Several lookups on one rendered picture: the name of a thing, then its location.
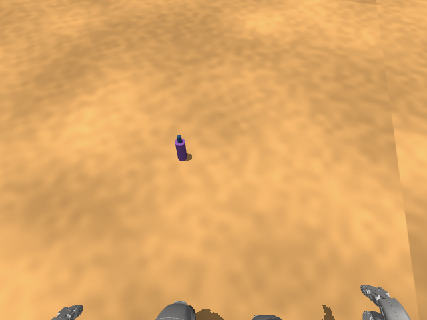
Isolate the bottle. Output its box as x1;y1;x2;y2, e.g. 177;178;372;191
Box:
175;135;187;161

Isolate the left robot hand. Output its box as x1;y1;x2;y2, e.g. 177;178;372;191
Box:
51;305;83;320

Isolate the right robot hand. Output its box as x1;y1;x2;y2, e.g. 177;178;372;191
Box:
360;285;411;320

